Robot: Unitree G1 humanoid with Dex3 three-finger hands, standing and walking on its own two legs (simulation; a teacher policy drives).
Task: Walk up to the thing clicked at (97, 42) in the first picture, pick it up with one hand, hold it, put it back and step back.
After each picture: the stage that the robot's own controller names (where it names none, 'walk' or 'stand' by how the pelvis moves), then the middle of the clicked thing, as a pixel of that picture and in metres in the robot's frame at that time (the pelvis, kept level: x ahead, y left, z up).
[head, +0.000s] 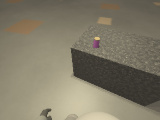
stand; (96, 42) +0.86 -0.01 -0.06
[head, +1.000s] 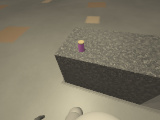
walk; (81, 46) +0.73 +0.18 -0.05
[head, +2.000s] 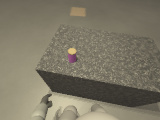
stand; (72, 55) +0.50 +0.19 -0.03
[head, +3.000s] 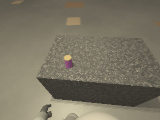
stand; (68, 61) +0.50 +0.23 -0.06
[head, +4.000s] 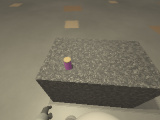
stand; (67, 63) +0.50 +0.23 -0.07
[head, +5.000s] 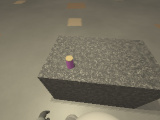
stand; (69, 62) +0.51 +0.22 -0.07
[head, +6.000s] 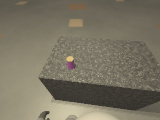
stand; (70, 63) +0.50 +0.21 -0.07
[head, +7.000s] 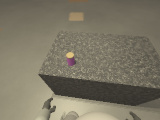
rise first; (70, 59) +0.51 +0.21 -0.06
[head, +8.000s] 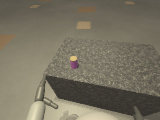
rise first; (73, 62) +0.52 +0.22 -0.06
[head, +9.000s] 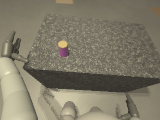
go down; (63, 49) +0.52 +0.20 -0.01
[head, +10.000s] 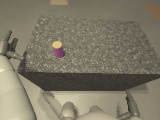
go down; (58, 49) +0.52 +0.21 +0.00
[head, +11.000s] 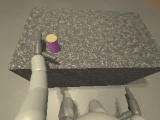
close in; (53, 44) +0.53 +0.22 +0.04
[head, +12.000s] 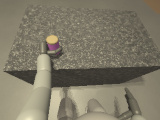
close; (53, 45) +0.51 +0.20 +0.04
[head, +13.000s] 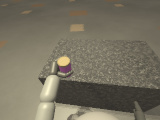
lift; (65, 67) +0.31 +0.17 +0.16
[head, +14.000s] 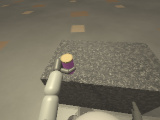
hold; (68, 64) +0.33 +0.16 +0.16
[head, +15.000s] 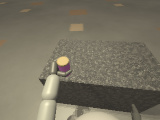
hold; (64, 67) +0.32 +0.18 +0.14
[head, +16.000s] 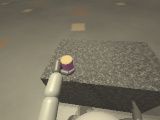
hold; (68, 65) +0.33 +0.16 +0.14
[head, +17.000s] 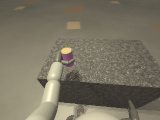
crouch; (68, 57) +0.40 +0.17 +0.14
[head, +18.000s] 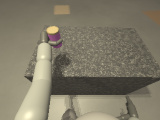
lower; (55, 37) +0.51 +0.22 +0.16
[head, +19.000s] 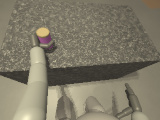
lower; (45, 39) +0.54 +0.22 +0.05
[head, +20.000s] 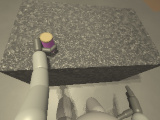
lower; (48, 43) +0.51 +0.22 +0.04
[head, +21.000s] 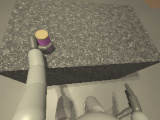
lower; (44, 41) +0.53 +0.23 +0.04
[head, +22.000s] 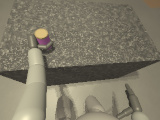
lower; (44, 40) +0.53 +0.23 +0.05
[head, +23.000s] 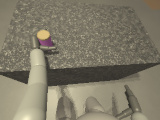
open; (45, 41) +0.53 +0.23 +0.04
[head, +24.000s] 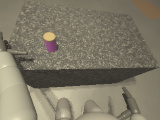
sink last; (50, 42) +0.52 +0.22 +0.03
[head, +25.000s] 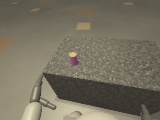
sink last; (73, 59) +0.54 +0.22 -0.01
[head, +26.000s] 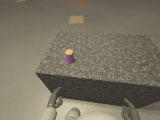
stand; (69, 56) +0.52 +0.22 +0.00
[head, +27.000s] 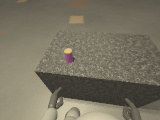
stand; (68, 55) +0.53 +0.23 +0.00
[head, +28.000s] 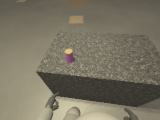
stand; (69, 56) +0.53 +0.22 -0.01
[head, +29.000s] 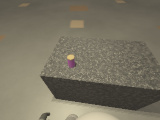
stand; (71, 61) +0.53 +0.21 -0.07
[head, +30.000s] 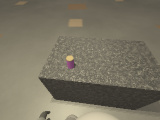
stand; (70, 62) +0.51 +0.21 -0.07
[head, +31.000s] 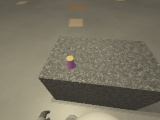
stand; (70, 62) +0.51 +0.21 -0.07
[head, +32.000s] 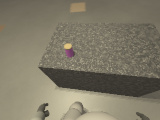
walk; (69, 50) +0.55 +0.24 -0.05
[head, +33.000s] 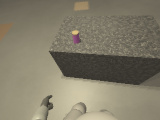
walk; (76, 37) +0.75 +0.22 -0.05
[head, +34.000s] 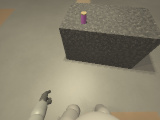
walk; (83, 17) +1.04 +0.18 -0.04
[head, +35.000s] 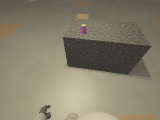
stand; (83, 29) +1.13 +0.19 -0.05
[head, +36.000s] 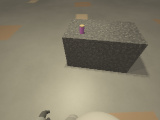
stand; (81, 29) +1.16 +0.21 -0.07
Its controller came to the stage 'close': yes
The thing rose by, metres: 0.22
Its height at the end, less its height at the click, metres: +0.00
